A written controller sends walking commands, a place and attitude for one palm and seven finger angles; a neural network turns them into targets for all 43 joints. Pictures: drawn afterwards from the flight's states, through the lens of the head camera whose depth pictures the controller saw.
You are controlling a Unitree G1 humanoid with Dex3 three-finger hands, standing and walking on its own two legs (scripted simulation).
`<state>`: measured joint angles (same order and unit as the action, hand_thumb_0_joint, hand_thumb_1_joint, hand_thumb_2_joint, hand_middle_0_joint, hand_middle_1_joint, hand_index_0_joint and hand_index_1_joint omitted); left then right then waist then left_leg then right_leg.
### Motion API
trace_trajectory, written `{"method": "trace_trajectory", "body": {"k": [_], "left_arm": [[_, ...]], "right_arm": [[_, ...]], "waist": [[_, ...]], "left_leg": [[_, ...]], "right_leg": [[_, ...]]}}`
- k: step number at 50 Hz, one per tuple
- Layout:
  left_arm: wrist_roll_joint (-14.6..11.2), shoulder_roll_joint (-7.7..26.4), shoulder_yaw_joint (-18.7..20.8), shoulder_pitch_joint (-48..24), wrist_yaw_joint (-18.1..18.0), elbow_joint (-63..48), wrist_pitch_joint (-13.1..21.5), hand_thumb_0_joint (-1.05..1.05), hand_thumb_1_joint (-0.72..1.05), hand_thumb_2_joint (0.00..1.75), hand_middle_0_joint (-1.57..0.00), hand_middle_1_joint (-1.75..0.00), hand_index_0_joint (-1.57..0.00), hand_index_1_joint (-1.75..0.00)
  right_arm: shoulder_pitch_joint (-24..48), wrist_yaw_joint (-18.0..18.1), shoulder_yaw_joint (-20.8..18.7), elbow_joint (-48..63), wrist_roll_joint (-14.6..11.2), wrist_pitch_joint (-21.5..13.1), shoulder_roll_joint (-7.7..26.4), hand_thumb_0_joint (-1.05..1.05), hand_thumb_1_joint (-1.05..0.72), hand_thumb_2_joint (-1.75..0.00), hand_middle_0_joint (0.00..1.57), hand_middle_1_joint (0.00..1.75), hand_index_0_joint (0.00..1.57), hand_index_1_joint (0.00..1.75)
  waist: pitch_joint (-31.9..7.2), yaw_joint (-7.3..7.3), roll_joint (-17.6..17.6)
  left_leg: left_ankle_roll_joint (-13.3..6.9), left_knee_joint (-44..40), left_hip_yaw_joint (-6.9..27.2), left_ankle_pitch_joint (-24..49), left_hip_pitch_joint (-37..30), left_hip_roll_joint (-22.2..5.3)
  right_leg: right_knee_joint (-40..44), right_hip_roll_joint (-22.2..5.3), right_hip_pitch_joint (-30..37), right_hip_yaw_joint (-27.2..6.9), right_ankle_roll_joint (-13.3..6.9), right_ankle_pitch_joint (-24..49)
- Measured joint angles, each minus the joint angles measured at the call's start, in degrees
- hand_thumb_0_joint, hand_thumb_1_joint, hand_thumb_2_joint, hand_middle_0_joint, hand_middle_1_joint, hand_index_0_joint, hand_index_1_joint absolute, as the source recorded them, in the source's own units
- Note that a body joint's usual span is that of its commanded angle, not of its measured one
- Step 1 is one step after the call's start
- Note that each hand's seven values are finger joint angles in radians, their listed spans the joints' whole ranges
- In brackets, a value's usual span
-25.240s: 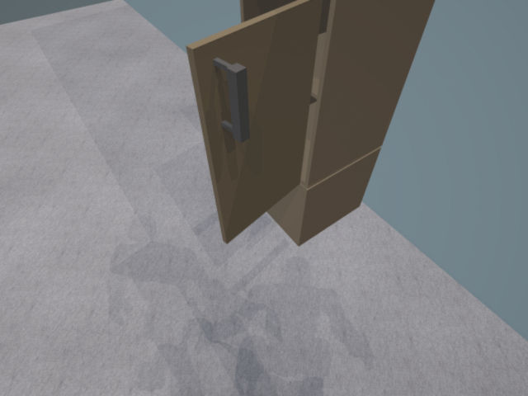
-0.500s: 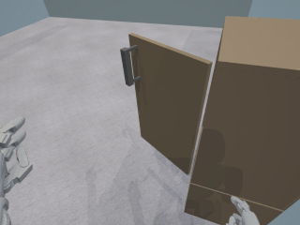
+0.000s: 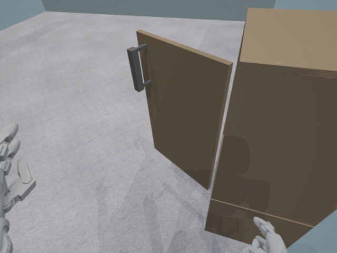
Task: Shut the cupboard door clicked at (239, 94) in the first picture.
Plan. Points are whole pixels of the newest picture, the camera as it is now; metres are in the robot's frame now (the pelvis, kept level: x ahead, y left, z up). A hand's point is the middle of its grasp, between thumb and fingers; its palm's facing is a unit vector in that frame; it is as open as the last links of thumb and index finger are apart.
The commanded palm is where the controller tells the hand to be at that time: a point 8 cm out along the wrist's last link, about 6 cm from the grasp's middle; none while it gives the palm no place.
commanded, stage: step back with the hand held close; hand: left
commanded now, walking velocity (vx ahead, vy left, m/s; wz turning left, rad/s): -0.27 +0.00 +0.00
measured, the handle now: (141, 68) +0.64 +0.16 +0.14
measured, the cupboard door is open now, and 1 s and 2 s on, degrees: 63 63 63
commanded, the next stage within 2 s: stop stepping back and stand still in 1.38 s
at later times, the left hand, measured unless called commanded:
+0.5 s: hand (4, 212) +0.14 +0.29 +0.15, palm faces +0.45 -0.77 -0.45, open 7.4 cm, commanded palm +0.08 +0.32 +0.17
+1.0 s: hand out of the picture +0.06 +0.30 +0.16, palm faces +0.56 -0.68 -0.47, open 7.4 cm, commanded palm -0.02 +0.32 +0.17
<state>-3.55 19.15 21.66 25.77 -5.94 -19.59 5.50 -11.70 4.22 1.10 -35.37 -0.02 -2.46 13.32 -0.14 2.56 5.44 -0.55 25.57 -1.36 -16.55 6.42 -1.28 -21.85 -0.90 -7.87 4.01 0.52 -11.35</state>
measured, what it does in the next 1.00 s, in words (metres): shifts its weight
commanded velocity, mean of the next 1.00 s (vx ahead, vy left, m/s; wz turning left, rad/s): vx -0.31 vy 0.00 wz -0.01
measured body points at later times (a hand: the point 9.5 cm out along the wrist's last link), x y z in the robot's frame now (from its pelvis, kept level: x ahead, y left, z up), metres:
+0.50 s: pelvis -0.06 +0.02 -0.02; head -0.07 +0.02 +0.43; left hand +0.11 +0.33 +0.18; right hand +0.11 -0.22 -0.08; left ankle -0.03 +0.11 -0.74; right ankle +0.01 -0.13 -0.74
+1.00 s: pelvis -0.12 +0.01 -0.04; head -0.13 +0.02 +0.41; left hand +0.02 +0.33 +0.18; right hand +0.05 -0.23 -0.12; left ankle -0.03 +0.12 -0.74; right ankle -0.01 -0.12 -0.74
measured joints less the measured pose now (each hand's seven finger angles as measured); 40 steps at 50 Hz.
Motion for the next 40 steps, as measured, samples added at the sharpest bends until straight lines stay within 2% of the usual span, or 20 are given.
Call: {"method": "trace_trajectory", "body": {"k": [8, 15, 19, 28, 31, 35, 40], "left_arm": [[0.3, 1.9, -0.7, 4.4, -0.8, -4.7, 1.1, 0.02, 0.89, 0.9, -0.21, -0.3, -0.21, -0.3], [0.0, 6.3, 2.6, 6.4, -1.3, -8.3, 2.1, 0.02, 0.89, 0.9, -0.22, -0.3, -0.21, -0.3], [0.3, 6.4, 3.8, 5.4, -1.7, -7.9, 3.0, 0.02, 0.89, 0.9, -0.22, -0.3, -0.21, -0.3], [2.3, 1.9, 2.5, 3.0, -2.2, -6.5, 4.7, 0.02, 0.89, 0.9, -0.21, -0.3, -0.21, -0.3], [2.7, 1.5, 2.2, 2.9, -2.5, -7.8, 5.4, 0.02, 0.89, 0.9, -0.21, -0.3, -0.21, -0.3], [2.7, 2.6, 2.9, 2.6, -3.2, -9.7, 7.1, 0.02, 0.89, 0.9, -0.22, -0.3, -0.21, -0.3], [2.9, 5.1, 5.1, 2.8, -3.6, -9.7, 8.9, 0.02, 0.89, 0.9, -0.22, -0.3, -0.21, -0.3]], "right_arm": [[1.1, 0.6, -2.2, 2.4, -0.4, 3.7, 1.6, 0.01, -0.9, -0.9, 0.2, 0.3, 0.2, 0.3], [1.2, 1.4, -2.2, 5.0, -0.6, 5.4, 0.4, 0.01, -0.9, -0.9, 0.2, 0.3, 0.2, 0.3], [0.7, 1.3, -1.5, 5.9, -0.5, 4.8, -0.5, 0.01, -0.9, -0.9, 0.2, 0.3, 0.2, 0.3], [-1.6, 0.7, -0.7, 5.4, -0.4, 2.5, -0.6, 0.01, -0.9, -0.9, 0.2, 0.3, 0.2, 0.3], [-2.5, 0.5, -0.6, 4.2, 0.0, 1.8, -0.5, 0.01, -0.9, -0.9, 0.2, 0.3, 0.2, 0.3], [-3.4, 0.5, -0.6, 3.0, 0.4, 0.7, -0.5, 0.01, -0.9, -0.9, 0.2, 0.3, 0.2, 0.3], [-4.1, 0.5, -1.0, 2.7, 0.2, -0.4, -0.4, 0.01, -0.9, -0.9, 0.2, 0.3, 0.2, 0.3]], "waist": [[0.4, -2.13, -1.6], [-0.3, -2.84, -4.3], [-1.0, -2.65, -5.2], [-0.8, -2.01, -4.8], [-0.7, -1.89, -5.1], [-0.2, -2.49, -5.8], [0.0, -3.94, -5.8]], "left_leg": [[-0.9, 3.2, -1.0, -0.3, 6.0, 1.1], [-1.8, 5.4, -2.2, -0.2, 8.3, 1.9], [-2.2, 6.9, -2.5, 0.1, 9.8, 2.0], [-2.3, 13.7, -1.0, -1.1, 15.4, 1.1], [-2.1, 14.8, -0.4, -2.3, 16.9, 1.0], [-1.9, 14.1, 0.1, -0.6, 18.0, 1.2], [-2.2, 14.1, 0.4, 1.9, 19.0, 1.3]], "right_leg": [[-3.6, -1.2, -6.5, -1.1, 1.0, -0.1], [-6.8, -2.1, -9.6, -2.5, 1.7, 0.1], [-8.3, -2.2, -11.2, -2.9, 1.7, 0.5], [-11.8, -1.6, -14.8, -1.4, 1.2, 1.0], [-11.7, -1.4, -15.6, -1.0, 0.8, 1.6], [-10.8, -1.0, -16.3, -1.4, 0.4, 2.6], [-11.1, 0.2, -17.1, -3.1, 0.7, 3.2]]}}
